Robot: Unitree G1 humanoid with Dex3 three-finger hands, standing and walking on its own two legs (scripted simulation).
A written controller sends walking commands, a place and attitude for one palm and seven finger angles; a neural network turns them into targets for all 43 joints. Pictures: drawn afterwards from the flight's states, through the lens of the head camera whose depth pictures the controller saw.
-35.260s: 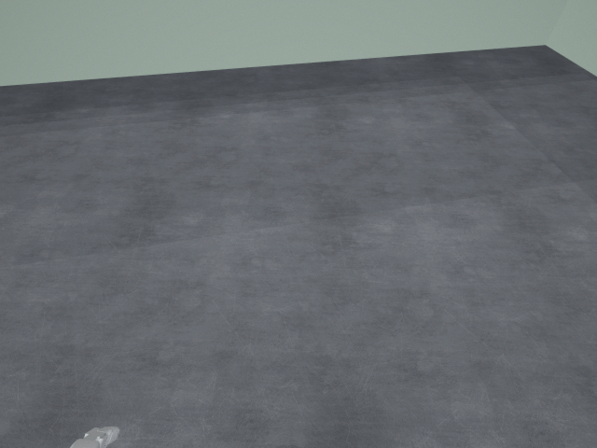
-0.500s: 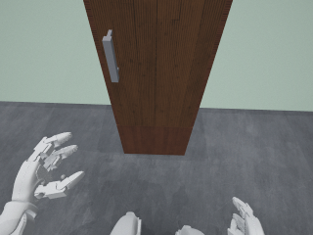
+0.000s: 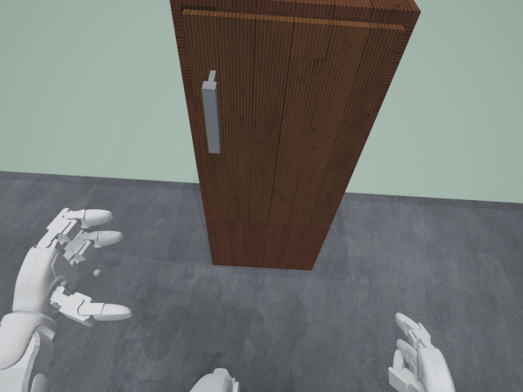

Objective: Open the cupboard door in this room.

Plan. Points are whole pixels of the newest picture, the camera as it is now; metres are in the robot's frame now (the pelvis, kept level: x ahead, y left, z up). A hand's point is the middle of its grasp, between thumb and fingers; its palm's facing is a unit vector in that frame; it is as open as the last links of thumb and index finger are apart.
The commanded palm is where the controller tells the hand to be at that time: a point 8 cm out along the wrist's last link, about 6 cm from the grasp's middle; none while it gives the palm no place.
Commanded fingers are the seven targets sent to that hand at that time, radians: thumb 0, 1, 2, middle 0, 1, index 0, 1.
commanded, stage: raise the hand with hooked fingers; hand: left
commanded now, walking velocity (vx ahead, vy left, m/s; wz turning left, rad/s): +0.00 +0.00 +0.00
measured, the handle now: (213, 113) +0.59 +0.14 +0.07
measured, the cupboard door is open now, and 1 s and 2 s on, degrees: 0 0 0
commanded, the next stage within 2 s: move the hooked fingers beside the handle in 0.88 s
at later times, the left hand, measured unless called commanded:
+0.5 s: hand (73, 231) +0.30 +0.28 +0.10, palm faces +0.03 -1.00 -0.03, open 14.0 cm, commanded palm +0.26 +0.32 +0.09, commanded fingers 0.00 -0.50 0.30 -0.30 -1.20 -0.30 -1.20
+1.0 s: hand (91, 237) +0.29 +0.25 +0.09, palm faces +0.04 -1.00 -0.02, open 14.0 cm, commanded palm +0.27 +0.30 +0.09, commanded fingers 0.00 -0.50 0.30 -0.30 -1.20 -0.30 -1.20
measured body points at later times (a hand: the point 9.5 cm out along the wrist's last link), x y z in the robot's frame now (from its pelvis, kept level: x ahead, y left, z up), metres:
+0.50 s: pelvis +0.00 +0.00 +0.02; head +0.04 +0.02 +0.47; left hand +0.29 +0.33 +0.10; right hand +0.14 -0.25 -0.06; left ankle +0.04 +0.07 -0.69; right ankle -0.01 -0.12 -0.69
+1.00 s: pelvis +0.00 -0.02 +0.02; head +0.04 -0.01 +0.46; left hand +0.28 +0.31 +0.10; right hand +0.16 -0.26 -0.06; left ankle +0.04 +0.07 -0.69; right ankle -0.01 -0.12 -0.69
